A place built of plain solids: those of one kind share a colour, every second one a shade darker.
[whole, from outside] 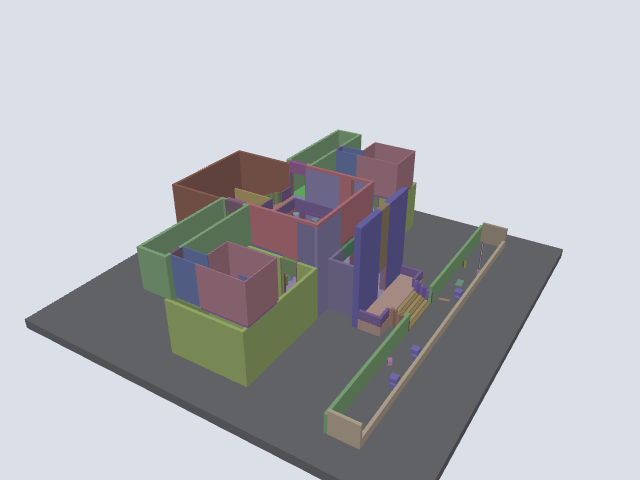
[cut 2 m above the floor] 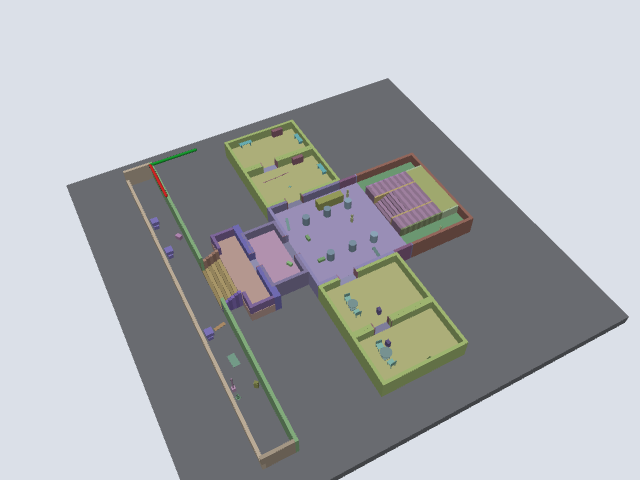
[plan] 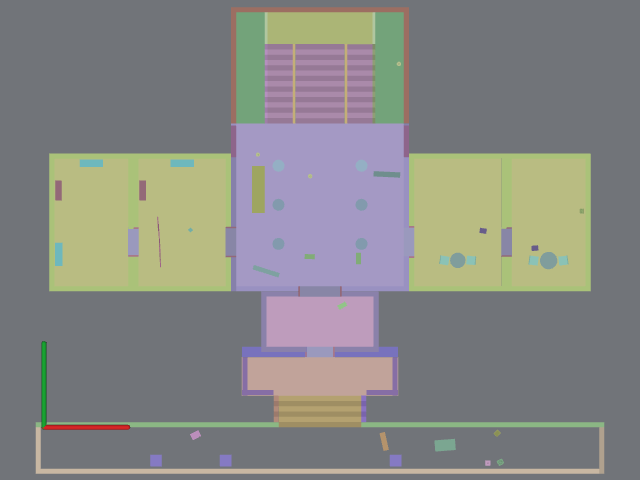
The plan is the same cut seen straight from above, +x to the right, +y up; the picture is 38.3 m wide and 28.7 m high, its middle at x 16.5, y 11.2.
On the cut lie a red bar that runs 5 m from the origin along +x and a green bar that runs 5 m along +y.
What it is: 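A grand hotel of 1880 to 1914; 7 steps up to a terrace, a hall 10.0 m wide and two storeys high, an imperial stair of 32 risers of 0.153 m, salons en enfilade, storeys of 4.91 m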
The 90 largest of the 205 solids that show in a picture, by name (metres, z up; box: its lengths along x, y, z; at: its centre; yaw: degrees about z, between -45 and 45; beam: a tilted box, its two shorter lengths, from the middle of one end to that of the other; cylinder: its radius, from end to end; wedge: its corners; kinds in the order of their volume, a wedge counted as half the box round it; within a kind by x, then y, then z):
{
 "wall_salon_1": {"box": [0.31, 8.24, 5.69], "at": [0.47, 12.25, 2.79]},
 "wall_salon_2": {"box": [5.03, 0.31, 5.69], "at": [2.83, 8.28, 2.79]},
 "wall_salon_3": {"box": [5.03, 0.31, 5.69], "at": [2.83, 16.21, 2.79]},
 "wall_salon_4": {"box": [0.31, 2.17, 5.69], "at": [5.19, 9.22, 2.79]},
 "wall_salon_5": {"box": [0.31, 4.51, 5.69], "at": [5.19, 14.11, 2.79]},
 "wall_salon_6": {"box": [0.31, 2.17, 5.69], "at": [5.5, 9.22, 2.79]},
 "wall_salon_7": {"box": [0.31, 4.51, 5.69], "at": [5.5, 14.11, 2.79]},
 "wall_salon_8": {"box": [5.83, 0.31, 5.69], "at": [8.26, 8.28, 2.79]},
 "wall_salon_9": {"box": [5.83, 0.31, 5.69], "at": [8.26, 16.21, 2.79]},
 "wall_salon_10": {"box": [0.31, 2.14, 5.69], "at": [11.02, 9.2, 2.79]},
 "wall_salon_11": {"box": [0.31, 4.47, 5.69], "at": [11.02, 14.13, 2.79]},
 "wall_salon_12": {"box": [0.31, 2.1, 5.69], "at": [21.98, 9.18, 2.79]},
 "wall_salon_13": {"box": [0.31, 4.43, 5.69], "at": [21.98, 14.15, 2.79]},
 "wall_salon_14": {"box": [5.83, 0.31, 5.69], "at": [24.74, 8.28, 2.79]},
 "wall_salon_15": {"box": [5.83, 0.31, 5.69], "at": [24.74, 16.21, 2.79]},
 "wall_salon_16": {"box": [0.31, 2.16, 5.69], "at": [27.5, 9.21, 2.79]},
 "wall_salon_17": {"box": [0.31, 4.5, 5.69], "at": [27.5, 14.12, 2.79]},
 "wall_salon_18": {"box": [0.31, 2.16, 5.69], "at": [27.81, 9.21, 2.79]},
 "wall_salon_19": {"box": [0.31, 4.5, 5.69], "at": [27.81, 14.12, 2.79]},
 "wall_salon_20": {"box": [5.03, 0.31, 5.69], "at": [30.17, 8.28, 2.79]},
 "wall_salon_21": {"box": [5.03, 0.31, 5.69], "at": [30.17, 16.21, 2.79]},
 "wall_salon_22": {"box": [0.31, 8.24, 5.69], "at": [32.53, 12.25, 2.79]},
 "floor_salon_1": {"box": [4.42, 7.62, 1.09], "at": [2.83, 12.25, 0.5]},
 "floor_salon_2": {"box": [5.22, 7.62, 1.09], "at": [8.26, 12.25, 0.5]},
 "floor_salon_3": {"box": [5.22, 7.62, 1.09], "at": [24.74, 12.25, 0.5]},
 "floor_salon_4": {"box": [4.42, 7.62, 1.09], "at": [30.17, 12.25, 0.5]},
 "floor_hall_1": {"box": [10.03, 9.74, 1.09], "at": [16.5, 13.3, 0.5]},
 "wall_stairhall_1": {"box": [0.31, 6.95, 9.79], "at": [11.33, 21.65, 4.85]},
 "wall_stairhall_2": {"box": [10.64, 0.31, 9.79], "at": [16.5, 24.97, 4.85]},
 "wall_stairhall_3": {"box": [0.31, 6.95, 9.79], "at": [21.67, 21.65, 4.85]},
 "floor_stairhall_1": {"box": [10.03, 6.64, 1.09], "at": [16.5, 21.49, 0.5]},
 "wall_hall_1": {"box": [0.31, 2.14, 9.79], "at": [11.33, 9.2, 4.85]},
 "wall_hall_2": {"box": [0.31, 4.25, 9.79], "at": [11.33, 14.02, 4.85]},
 "wall_hall_3": {"box": [4.12, 0.31, 9.79], "at": [13.24, 8.28, 4.85]},
 "wall_hall_4": {"box": [4.12, 0.31, 9.79], "at": [19.76, 8.28, 4.85]},
 "wall_hall_5": {"box": [0.31, 2.1, 9.79], "at": [21.67, 9.18, 4.85]},
 "wall_hall_6": {"box": [0.31, 4.21, 9.79], "at": [21.67, 14.04, 4.85]},
 "wall_corr_1": {"box": [0.31, 3.19, 4.15], "at": [0.47, 17.1, 7.97]},
 "wall_corr_2": {"box": [10.87, 0.31, 4.15], "at": [5.74, 18.54, 7.97]},
 "wall_corr_3": {"box": [9.09, 0.31, 4.15], "at": [6.63, 15.65, 7.97]},
 "wall_corr_4": {"box": [5.33, 0.31, 4.15], "at": [24.48, 15.65, 7.97]},
 "wall_corr_5": {"box": [10.87, 0.31, 4.15], "at": [27.26, 18.54, 7.97]},
 "wall_corr_6": {"box": [4.59, 0.31, 4.15], "at": [30.39, 15.65, 7.97]},
 "wall_corr_7": {"box": [0.31, 3.19, 4.15], "at": [32.53, 17.1, 7.97]},
 "wall_terrace_1": {"box": [3.89, 0.62, 10.6], "at": [13.77, 4.51, 5.25]},
 "wall_terrace_2": {"box": [3.89, 0.62, 10.6], "at": [19.23, 4.51, 5.25]},
 "tread_great_1": {"box": [1.51, 0.32, 5.84], "at": [14.11, 18.33, 2.87]},
 "tread_great_2": {"box": [1.51, 0.32, 5.69], "at": [14.11, 18.65, 2.8]},
 "tread_great_3": {"box": [1.51, 0.32, 5.54], "at": [14.11, 18.96, 2.72]},
 "tread_great_4": {"box": [1.51, 0.32, 5.38], "at": [14.11, 19.28, 2.64]},
 "tread_great_5": {"box": [1.51, 0.32, 5.23], "at": [14.11, 19.59, 2.57]},
 "tread_great_6": {"box": [2.95, 0.32, 2.63], "at": [16.5, 21.17, 1.26]},
 "tread_great_7": {"box": [2.95, 0.32, 2.78], "at": [16.5, 21.49, 1.34]},
 "tread_great_8": {"box": [2.95, 0.32, 2.93], "at": [16.5, 21.81, 1.42]},
 "tread_great_9": {"box": [2.95, 0.32, 3.09], "at": [16.5, 22.12, 1.49]},
 "tread_great_10": {"box": [2.95, 0.32, 3.24], "at": [16.5, 22.44, 1.57]},
 "tread_great_11": {"box": [2.95, 0.32, 3.39], "at": [16.5, 22.75, 1.65]},
 "tread_great_12": {"box": [1.51, 0.32, 5.84], "at": [18.89, 18.33, 2.87]},
 "tread_great_13": {"box": [1.51, 0.32, 5.69], "at": [18.89, 18.65, 2.8]},
 "tread_great_14": {"box": [1.51, 0.32, 5.54], "at": [18.89, 18.96, 2.72]},
 "tread_great_15": {"box": [1.51, 0.32, 5.38], "at": [18.89, 19.28, 2.64]},
 "tread_great_16": {"box": [1.51, 0.32, 5.23], "at": [18.89, 19.59, 2.57]},
 "floor_great_landing_1": {"box": [6.29, 1.9, 3.54], "at": [16.5, 23.86, 1.72]},
 "wall_gal_1": {"box": [0.31, 2.46, 4.15], "at": [11.33, 9.36, 7.97]},
 "wall_gal_2": {"box": [0.31, 5.43, 4.15], "at": [11.33, 13.3, 7.97]},
 "wall_gal_3": {"box": [10.64, 0.31, 4.15], "at": [16.5, 8.28, 7.97]},
 "wall_gal_4": {"box": [0.31, 2.46, 4.15], "at": [21.67, 9.36, 7.97]},
 "wall_gal_5": {"box": [0.31, 5.43, 4.15], "at": [21.67, 13.3, 7.97]},
 "wall_vestibule_1": {"box": [0.31, 3.62, 5.69], "at": [13.14, 6.32, 2.79]},
 "wall_vestibule_2": {"box": [2.31, 0.31, 5.69], "at": [14.14, 7.97, 2.79]},
 "wall_vestibule_3": {"box": [2.73, 0.31, 5.69], "at": [14.35, 4.66, 2.79]},
 "wall_vestibule_4": {"box": [2.73, 0.31, 5.69], "at": [18.65, 4.66, 2.79]},
 "wall_vestibule_5": {"box": [2.31, 0.31, 5.69], "at": [18.86, 7.97, 2.79]},
 "wall_vestibule_6": {"box": [0.31, 3.62, 5.69], "at": [19.86, 6.32, 2.79]},
 "floor_terrace_1": {"box": [9.35, 2.3, 1.09], "at": [16.5, 3.05, 0.5]},
 "floor_vestibule_1": {"box": [6.4, 3.0, 1.09], "at": [16.5, 6.32, 0.5]},
 "wall_street_1": {"box": [14.53, 0.3, 2.04], "at": [6.76, 0.15, 0.97]},
 "wall_street_2": {"box": [14.53, 0.3, 2.04], "at": [26.24, 0.15, 0.97]},
 "far_1": {"box": [34.0, 0.3, 0.95], "at": [16.5, -2.63, 0.42]},
 "block_spine_1": {"box": [0.16, 4.76, 6.14], "at": [14.95, 20.54, 4.06]},
 "block_spine_2": {"box": [0.16, 4.76, 6.14], "at": [18.05, 20.54, 4.06]},
 "floor_corr_1": {"box": [10.25, 2.58, 0.31], "at": [27.26, 17.1, 5.79]},
 "wallunder_hall_1": {"box": [0.31, 1.9, 5.99], "at": [11.33, 17.1, 2.94]},
 "wallunder_hall_2": {"box": [0.31, 1.9, 5.99], "at": [21.67, 17.1, 2.94]},
 "floor_bridge_1": {"box": [10.03, 2.15, 0.31], "at": [16.5, 17.1, 5.79]},
 "wallover_terrace_1": {"box": [1.57, 0.62, 6.6], "at": [16.5, 4.51, 7.24]},
 "floor_room_bed_1": {"box": [3.92, 4.8, 0.31], "at": [2.9, 10.5, 5.79]},
 "floor_gal_1": {"box": [2.15, 5.44, 0.31], "at": [20.44, 13.3, 5.79]},
 "wallover_hall_1": {"box": [0.31, 1.72, 5.7], "at": [21.67, 11.08, 6.89]},
 "block_desk_1": {"box": [0.76, 2.8, 1.16], "at": [12.82, 14.22, 1.57]}
}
